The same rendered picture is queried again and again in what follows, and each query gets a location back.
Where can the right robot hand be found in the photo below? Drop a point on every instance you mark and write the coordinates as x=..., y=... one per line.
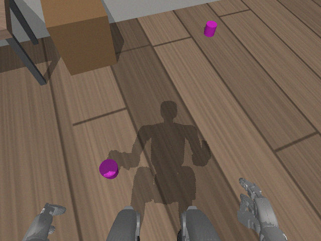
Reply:
x=260, y=213

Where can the chair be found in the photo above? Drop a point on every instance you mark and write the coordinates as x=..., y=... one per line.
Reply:
x=7, y=34

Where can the right robot arm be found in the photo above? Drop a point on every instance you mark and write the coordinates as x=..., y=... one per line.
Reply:
x=272, y=234

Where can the left robot hand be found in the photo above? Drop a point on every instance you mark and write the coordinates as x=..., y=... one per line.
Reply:
x=41, y=226

